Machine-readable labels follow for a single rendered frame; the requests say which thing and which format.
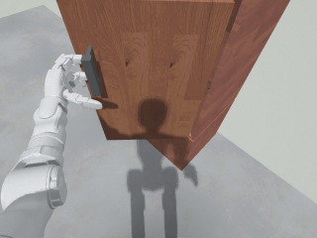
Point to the cupboard door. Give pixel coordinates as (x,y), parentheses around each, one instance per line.
(154,58)

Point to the robot left hand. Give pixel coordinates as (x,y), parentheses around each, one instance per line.
(60,86)

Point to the robot left forearm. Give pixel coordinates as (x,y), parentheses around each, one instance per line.
(47,143)

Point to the left robot upper arm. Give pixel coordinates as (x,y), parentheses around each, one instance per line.
(30,195)

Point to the handle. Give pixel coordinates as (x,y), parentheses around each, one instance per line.
(90,71)

